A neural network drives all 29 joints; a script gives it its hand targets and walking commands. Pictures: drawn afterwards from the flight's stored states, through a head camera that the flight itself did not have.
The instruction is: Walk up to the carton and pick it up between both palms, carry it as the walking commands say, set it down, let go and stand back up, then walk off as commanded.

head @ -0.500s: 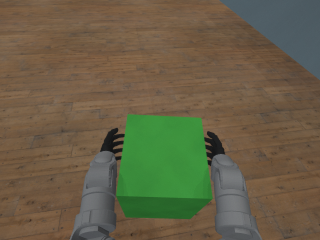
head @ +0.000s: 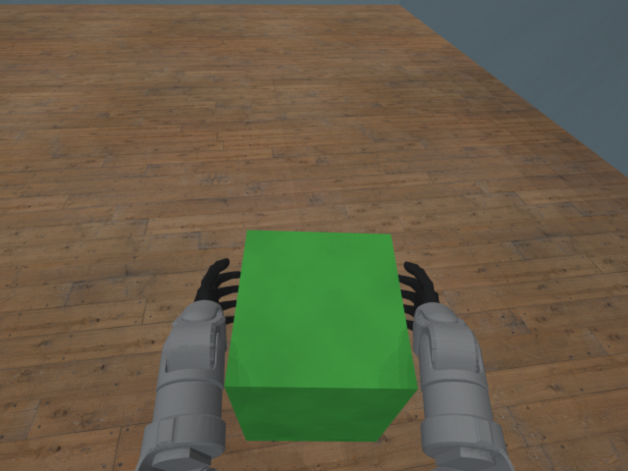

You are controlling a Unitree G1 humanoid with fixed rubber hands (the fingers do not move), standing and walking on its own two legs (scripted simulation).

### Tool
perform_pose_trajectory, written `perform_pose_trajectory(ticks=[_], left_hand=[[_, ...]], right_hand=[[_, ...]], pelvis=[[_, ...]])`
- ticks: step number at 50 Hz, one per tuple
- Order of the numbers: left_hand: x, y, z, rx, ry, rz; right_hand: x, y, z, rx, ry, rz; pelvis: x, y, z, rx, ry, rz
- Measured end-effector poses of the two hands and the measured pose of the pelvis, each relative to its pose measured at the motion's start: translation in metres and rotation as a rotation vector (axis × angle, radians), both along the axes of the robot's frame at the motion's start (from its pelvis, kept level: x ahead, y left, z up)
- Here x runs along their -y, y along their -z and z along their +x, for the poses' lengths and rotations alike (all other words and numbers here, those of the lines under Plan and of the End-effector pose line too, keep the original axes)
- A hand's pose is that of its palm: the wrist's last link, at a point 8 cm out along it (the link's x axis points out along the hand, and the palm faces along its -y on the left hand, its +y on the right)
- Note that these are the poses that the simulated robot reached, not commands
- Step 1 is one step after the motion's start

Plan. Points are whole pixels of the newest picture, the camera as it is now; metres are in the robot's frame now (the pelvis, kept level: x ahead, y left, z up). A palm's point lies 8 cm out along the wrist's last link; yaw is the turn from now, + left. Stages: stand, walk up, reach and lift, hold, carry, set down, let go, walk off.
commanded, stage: reach and lift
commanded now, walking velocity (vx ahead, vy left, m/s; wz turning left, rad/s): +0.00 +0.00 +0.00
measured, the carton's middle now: (315, 342) +0.30 +0.00 -0.01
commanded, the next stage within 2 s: hold in 0.56 s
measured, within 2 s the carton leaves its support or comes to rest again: neither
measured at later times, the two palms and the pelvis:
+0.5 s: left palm (206, 315) +0.30 +0.15 +0.05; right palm (423, 319) +0.30 -0.14 +0.05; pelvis +0.01 +0.00 +0.00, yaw +0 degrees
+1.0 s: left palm (204, 321) +0.29 +0.15 +0.06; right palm (424, 326) +0.29 -0.14 +0.05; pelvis -0.01 +0.00 +0.00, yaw +0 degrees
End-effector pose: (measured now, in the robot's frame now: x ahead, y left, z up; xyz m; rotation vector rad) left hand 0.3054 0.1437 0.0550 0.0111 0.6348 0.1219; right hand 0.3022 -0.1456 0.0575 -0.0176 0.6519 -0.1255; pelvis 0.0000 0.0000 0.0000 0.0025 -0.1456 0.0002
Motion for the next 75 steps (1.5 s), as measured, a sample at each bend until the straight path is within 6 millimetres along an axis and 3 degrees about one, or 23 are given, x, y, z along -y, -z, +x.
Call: perform_pose_trajectory(ticks=[19, 47, 54, 60, 64, 70, 75], left_hand=[[-0.003, 0.002, -0.001, -0.008, 0.007, 0.025], [-0.002, 0.0, -0.015, -0.006, 0.009, 0.017], [-0.007, -0.004, -0.009, 0.024, -0.016, 0.005], [-0.028, -0.009, 0.004, 0.028, -0.061, -0.015], [-0.038, -0.02, 0.025, 0.007, -0.05, -0.024], [-0.019, -0.04, 0.074, -0.014, -0.028, -0.065], [0.004, -0.045, 0.128, 0.002, -0.006, -0.055]], right_hand=[[-0.003, 0.005, 0.0, -0.005, -0.027, -0.024], [-0.003, 0.004, -0.017, -0.004, -0.01, -0.012], [-0.008, -0.002, -0.005, 0.028, -0.016, 0.006], [-0.03, -0.01, 0.019, 0.033, -0.035, 0.018], [-0.039, -0.02, 0.034, 0.014, -0.022, 0.012], [-0.021, -0.041, 0.068, -0.006, 0.046, 0.025], [0.002, -0.043, 0.116, 0.011, 0.077, 0.049]], pelvis=[[-0.001, -0.002, 0.009, -0.018, 0.001, 0.001], [-0.003, 0.001, -0.008, -0.003, 0.0, -0.002], [-0.002, 0.007, 0.001, -0.135, -0.014, -0.008], [-0.015, 0.011, 0.028, -0.191, -0.036, 0.001], [-0.023, 0.007, 0.052, -0.226, 0.004, -0.012], [-0.02, -0.005, 0.098, -0.257, 0.014, -0.038], [-0.005, 0.004, 0.148, -0.248, 0.012, -0.03]])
